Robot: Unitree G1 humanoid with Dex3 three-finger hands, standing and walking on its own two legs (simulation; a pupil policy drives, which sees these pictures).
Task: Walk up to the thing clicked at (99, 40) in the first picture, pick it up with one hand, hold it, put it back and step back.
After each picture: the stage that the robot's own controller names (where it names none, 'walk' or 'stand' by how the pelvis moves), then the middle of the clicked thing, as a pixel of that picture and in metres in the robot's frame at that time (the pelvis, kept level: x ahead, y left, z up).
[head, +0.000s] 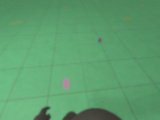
stand; (99, 40) +1.87 -0.19 -0.72
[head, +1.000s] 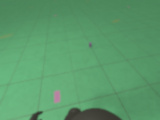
walk; (90, 45) +1.74 +0.17 -0.71
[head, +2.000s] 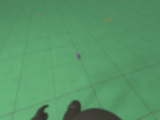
walk; (78, 56) +1.17 +0.32 -0.72
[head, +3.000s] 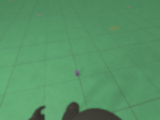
walk; (77, 73) +0.76 +0.23 -0.71
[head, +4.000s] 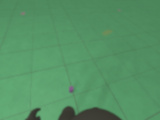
walk; (71, 89) +0.46 +0.17 -0.70
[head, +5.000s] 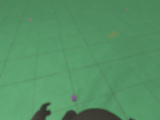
stand; (73, 98) +0.35 +0.17 -0.71
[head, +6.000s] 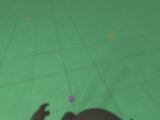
stand; (70, 99) +0.34 +0.20 -0.72
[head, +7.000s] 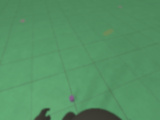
stand; (71, 98) +0.33 +0.20 -0.72
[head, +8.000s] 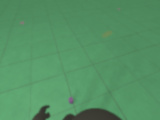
stand; (71, 100) +0.33 +0.21 -0.73
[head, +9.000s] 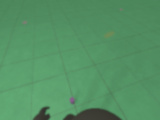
stand; (72, 100) +0.33 +0.19 -0.73
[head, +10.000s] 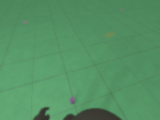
stand; (72, 100) +0.33 +0.19 -0.73
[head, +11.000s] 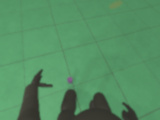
go down; (70, 80) +0.38 +0.17 -0.58
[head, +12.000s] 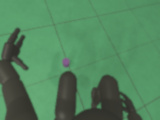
go down; (66, 63) +0.43 +0.19 -0.32
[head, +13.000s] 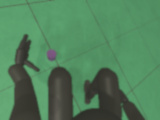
close in; (51, 55) +0.42 +0.22 -0.25
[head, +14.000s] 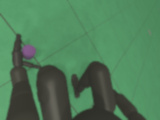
close; (28, 53) +0.42 +0.25 -0.23
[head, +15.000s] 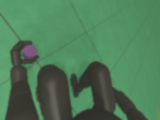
lift; (29, 53) +0.41 +0.24 -0.23
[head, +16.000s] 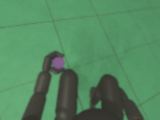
lift; (58, 64) +0.33 +0.23 -0.08
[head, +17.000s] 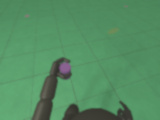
hold; (65, 71) +0.32 +0.17 +0.06
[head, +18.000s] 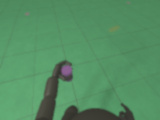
hold; (67, 74) +0.32 +0.16 +0.02
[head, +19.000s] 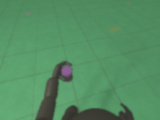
hold; (67, 74) +0.32 +0.17 +0.01
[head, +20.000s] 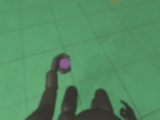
crouch; (65, 66) +0.38 +0.17 -0.05
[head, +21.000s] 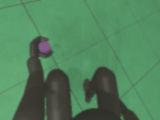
lower; (45, 50) +0.45 +0.23 -0.15
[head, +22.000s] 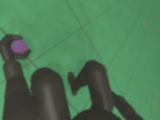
lower; (19, 49) +0.43 +0.25 -0.23
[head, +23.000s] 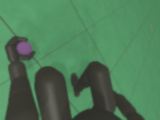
lower; (24, 50) +0.42 +0.26 -0.23
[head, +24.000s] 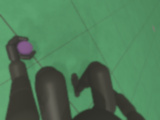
lower; (25, 50) +0.43 +0.26 -0.22
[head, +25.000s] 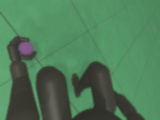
lower; (26, 50) +0.42 +0.26 -0.22
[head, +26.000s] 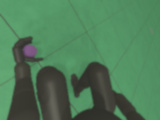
open; (29, 52) +0.42 +0.24 -0.23
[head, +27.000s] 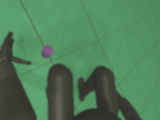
stand; (46, 52) +0.42 +0.22 -0.24
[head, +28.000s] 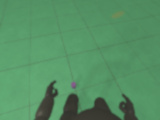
stand; (73, 85) +0.38 +0.15 -0.59
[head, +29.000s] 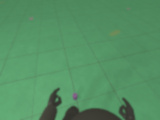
stand; (74, 96) +0.38 +0.15 -0.66
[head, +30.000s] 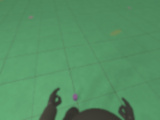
stand; (75, 97) +0.36 +0.14 -0.67
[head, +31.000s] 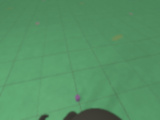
stand; (77, 98) +0.40 +0.14 -0.72
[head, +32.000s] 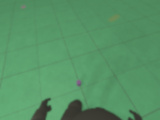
walk; (78, 83) +0.46 +0.13 -0.70
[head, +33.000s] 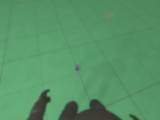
walk; (76, 67) +0.71 +0.15 -0.70
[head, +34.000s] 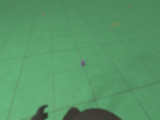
stand; (82, 63) +1.00 +0.17 -0.70
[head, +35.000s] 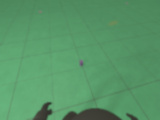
stand; (81, 63) +0.98 +0.17 -0.72
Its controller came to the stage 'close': yes
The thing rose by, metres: 0.72
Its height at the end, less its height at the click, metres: +0.00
